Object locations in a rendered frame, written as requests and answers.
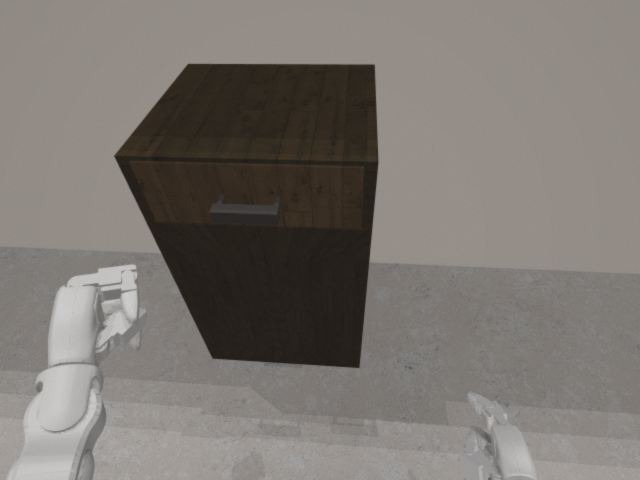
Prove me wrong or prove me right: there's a drawer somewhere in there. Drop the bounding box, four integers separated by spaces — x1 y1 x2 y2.
129 161 364 229

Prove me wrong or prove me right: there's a handle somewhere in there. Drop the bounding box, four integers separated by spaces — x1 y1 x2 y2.
209 195 281 225

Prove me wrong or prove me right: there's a right robot hand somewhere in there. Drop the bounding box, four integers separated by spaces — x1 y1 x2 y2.
459 392 537 480

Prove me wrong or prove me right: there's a left robot hand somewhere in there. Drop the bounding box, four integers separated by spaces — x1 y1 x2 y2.
48 264 147 368

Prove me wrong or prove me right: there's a cabinet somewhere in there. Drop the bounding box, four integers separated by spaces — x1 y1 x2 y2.
114 64 378 368

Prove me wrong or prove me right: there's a left robot forearm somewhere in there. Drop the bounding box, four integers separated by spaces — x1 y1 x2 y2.
6 362 106 480

